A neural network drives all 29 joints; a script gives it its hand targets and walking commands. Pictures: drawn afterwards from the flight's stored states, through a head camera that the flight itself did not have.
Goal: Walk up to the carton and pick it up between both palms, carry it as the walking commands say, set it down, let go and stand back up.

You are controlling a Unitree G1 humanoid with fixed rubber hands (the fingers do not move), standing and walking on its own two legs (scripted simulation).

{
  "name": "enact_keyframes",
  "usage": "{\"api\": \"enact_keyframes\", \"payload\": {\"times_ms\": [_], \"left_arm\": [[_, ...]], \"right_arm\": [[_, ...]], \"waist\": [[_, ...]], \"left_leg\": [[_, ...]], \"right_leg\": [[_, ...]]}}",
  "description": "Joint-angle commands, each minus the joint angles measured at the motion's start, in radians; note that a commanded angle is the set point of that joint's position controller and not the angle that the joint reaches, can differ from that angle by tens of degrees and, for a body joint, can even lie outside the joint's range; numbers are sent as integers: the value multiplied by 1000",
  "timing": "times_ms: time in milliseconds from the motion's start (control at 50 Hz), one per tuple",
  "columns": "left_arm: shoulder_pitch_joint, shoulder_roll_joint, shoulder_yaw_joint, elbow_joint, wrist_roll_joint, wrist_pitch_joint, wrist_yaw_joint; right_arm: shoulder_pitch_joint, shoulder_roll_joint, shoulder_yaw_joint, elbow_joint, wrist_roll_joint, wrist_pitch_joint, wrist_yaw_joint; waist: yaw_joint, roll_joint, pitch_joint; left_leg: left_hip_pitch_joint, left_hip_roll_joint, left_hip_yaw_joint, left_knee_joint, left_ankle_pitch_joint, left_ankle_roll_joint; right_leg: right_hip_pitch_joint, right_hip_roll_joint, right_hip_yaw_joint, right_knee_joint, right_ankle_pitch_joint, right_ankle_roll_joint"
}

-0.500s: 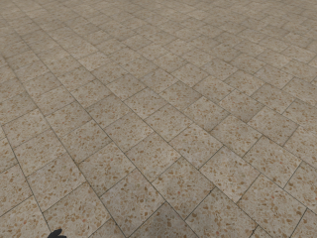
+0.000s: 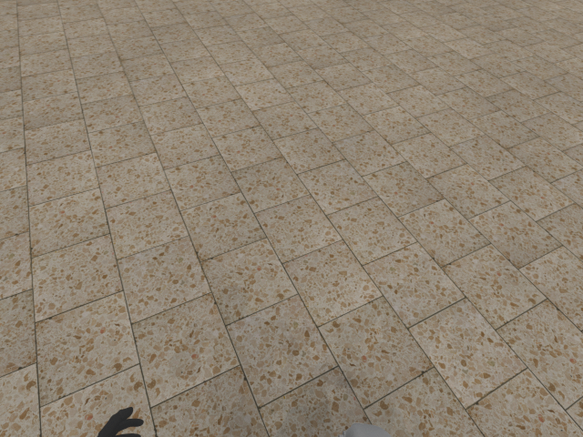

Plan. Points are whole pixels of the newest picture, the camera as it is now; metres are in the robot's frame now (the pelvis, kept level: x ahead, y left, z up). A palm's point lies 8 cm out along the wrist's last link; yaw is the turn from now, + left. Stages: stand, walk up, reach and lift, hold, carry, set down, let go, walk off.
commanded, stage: walk up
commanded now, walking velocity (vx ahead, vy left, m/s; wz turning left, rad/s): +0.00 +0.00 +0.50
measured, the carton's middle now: out of the picture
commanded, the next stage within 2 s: none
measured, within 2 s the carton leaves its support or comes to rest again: neither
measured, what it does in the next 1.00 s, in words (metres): steps to the left, turning left: right foot, then left foot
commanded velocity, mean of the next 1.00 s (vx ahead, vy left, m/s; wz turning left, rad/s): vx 0.24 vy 0.02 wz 0.50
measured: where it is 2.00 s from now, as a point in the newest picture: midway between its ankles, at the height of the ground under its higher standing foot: (124, 363)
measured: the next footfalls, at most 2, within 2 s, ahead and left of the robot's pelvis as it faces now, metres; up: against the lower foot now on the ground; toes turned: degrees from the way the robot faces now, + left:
right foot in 0.22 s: +0.03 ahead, -0.13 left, +0.00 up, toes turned +1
left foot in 0.86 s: +0.02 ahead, +0.22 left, +0.00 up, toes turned +31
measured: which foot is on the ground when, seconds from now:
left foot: down 0.00-0.22, up 0.24-0.84, down 0.86-1.00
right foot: up 0.00-0.20, down 0.22-0.84, up 0.86-1.00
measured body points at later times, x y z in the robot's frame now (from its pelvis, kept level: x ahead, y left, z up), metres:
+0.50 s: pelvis -0.03 -0.04 +0.01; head -0.01 -0.08 +0.45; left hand -0.07 +0.23 -0.11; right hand +0.16 -0.27 -0.14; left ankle -0.05 +0.12 -0.64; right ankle -0.01 -0.13 -0.74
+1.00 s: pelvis +0.02 +0.15 +0.00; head +0.02 +0.20 +0.45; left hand -0.04 +0.42 -0.16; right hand +0.19 -0.06 -0.12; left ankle -0.02 +0.20 -0.74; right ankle +0.06 -0.02 -0.63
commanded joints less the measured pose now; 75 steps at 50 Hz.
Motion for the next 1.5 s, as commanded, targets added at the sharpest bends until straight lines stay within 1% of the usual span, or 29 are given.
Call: {"api": "enact_keyframes", "payload": {"times_ms": [0,120,160,180,200,220,280,380,500,520,540,560,620,760,800,820,840,860,880,920,960,1000,1080,1260,1380,1420,1440,1460,1480], "left_arm": [[-4,63,12,-61,-2,-4,2],[90,47,0,-35,-18,-15,14],[127,45,3,-26,3,-34,32],[180,71,12,-13,6,-42,38],[219,145,36,0,5,-45,42],[148,217,54,-15,10,-39,44],[46,101,19,-17,-2,-52,32],[149,75,21,26,-7,-69,33],[258,102,39,56,-4,-68,31],[303,118,49,63,3,-79,25],[373,169,72,85,11,-80,26],[332,177,77,74,5,-86,30],[328,137,70,89,6,-113,24],[243,156,75,89,8,-116,-14],[238,146,66,82,1,-108,-21],[235,104,48,71,7,-107,-28],[161,27,18,15,13,-109,-35],[102,-1,-2,-51,26,-113,-43],[40,42,14,-55,22,-113,-39],[76,22,8,-18,17,-130,-40],[183,33,28,31,2,-103,-46],[170,20,21,11,17,-94,-55],[-8,-21,22,-27,10,-73,-57],[-223,-65,1,-53,1,-81,-58],[-117,-48,-2,-5,-11,-99,-34],[152,14,22,88,-6,-113,-18],[325,63,38,146,6,-129,-7],[445,118,44,205,14,-139,5],[438,107,57,188,11,-133,5]], "right_arm": [[16,-168,-44,-44,-7,-6,-3],[-16,-171,-42,-41,-11,7,1],[-56,-187,-58,-46,-12,14,9],[-52,-155,-53,-50,-9,14,12],[-49,-83,-41,-72,-8,8,12],[-76,-59,-38,-102,-17,4,8],[-41,-92,-69,-79,-20,15,21],[-36,-57,-45,-65,-14,28,41],[-156,-31,-18,-85,-5,33,48],[-180,-26,-12,-84,-2,29,62],[-246,-51,-3,-109,-4,30,92],[-297,-49,0,-123,-8,25,102],[-290,-16,8,-102,-3,-6,106],[-183,3,21,-61,11,-24,96],[-71,-31,0,-30,-2,-40,77],[52,-84,-33,18,-13,-55,62],[210,-192,-70,66,-22,-71,42],[245,-282,-79,53,-14,-74,20],[231,-262,-76,49,-12,-78,7],[125,-128,-22,46,4,-102,8],[142,-83,-6,54,16,-130,-8],[169,-57,9,104,4,-143,-1],[320,-19,15,183,9,-150,-15],[489,16,19,272,-1,-148,-43],[480,-36,6,297,4,-138,-69],[358,-64,9,241,16,-136,-66],[280,-30,19,191,31,-142,-61],[252,40,22,151,40,-154,-53],[299,58,3,173,33,-155,-55]], "waist": [[-9,165,-78],[15,165,-97],[51,203,-101],[81,136,-116],[119,-145,-99],[118,-297,-44],[22,-83,5],[24,-148,-78],[84,-185,-17],[114,-189,-38],[144,-172,-60],[141,-174,-30],[118,-108,-46],[40,-204,-13],[5,-93,-77],[-35,72,-151],[-103,353,-169],[-105,410,-146],[-83,287,-82],[-12,109,30],[31,5,-5],[8,214,-112],[-27,130,-16],[-91,153,28],[-24,207,-65],[86,140,-172],[164,15,-219],[150,-152,-283],[162,-140,-313]], "left_leg": [[51,206,-262,-190,42,96],[-49,198,-350,-196,-71,96],[-111,124,-284,-127,-80,73],[-201,74,-245,-50,-152,36],[-356,-16,-147,199,-297,7],[-463,-43,-35,416,-355,-52],[-343,22,-34,619,-171,-64],[-335,25,47,747,-92,-86],[-415,57,52,562,-129,-111],[-431,63,51,535,-137,-98],[-530,76,28,592,-136,-90],[-602,97,6,594,-99,-95],[-494,89,33,480,-75,-91],[-93,59,172,186,-145,-61],[59,53,186,127,-156,-31],[231,48,131,79,-189,12],[358,222,-237,-121,-417,78],[374,399,-657,-332,-629,114],[314,421,-686,-359,-627,145],[194,302,-417,-275,-111,89],[207,260,-248,-165,612,-40],[231,182,-154,-195,354,21],[280,212,-191,-246,467,-13],[394,208,-138,-232,723,-33],[298,208,-95,37,1237,-62],[83,217,-138,321,1093,-58],[-203,156,-172,588,525,-62],[-428,-17,-94,827,-337,-53],[-450,21,-86,1025,-359,-65]], "right_leg": [[-6,22,4,-99,6,0],[202,53,-5,-357,13,-7],[365,63,-51,-563,101,-44],[478,-9,2,-657,96,-64],[531,-226,241,-793,-45,-97],[405,-409,398,-863,-86,-139],[253,-267,159,-781,145,-129],[348,-229,18,-699,486,-129],[439,-268,-16,-727,439,-143],[454,-290,19,-780,219,-158],[505,-372,196,-880,-261,-162],[524,-411,212,-917,-324,-161],[501,-379,70,-917,-152,-141],[255,-321,-192,-826,-110,-103],[238,-291,-240,-674,-103,-89],[161,-232,-273,-425,-57,-69],[-94,-120,-259,13,-183,-44],[-373,1,-121,255,-234,-28],[-438,-55,16,333,-141,-39],[-389,-105,50,279,78,-49],[-313,-86,39,263,181,-21],[-234,-59,15,181,250,-2],[-367,-36,6,133,348,-1],[-370,45,-74,-131,376,-14],[106,123,-133,-456,235,-60],[466,30,-64,-530,265,-106],[725,-122,119,-570,371,-171],[887,-322,387,-492,854,-241],[810,-410,446,-526,820,-364]]}}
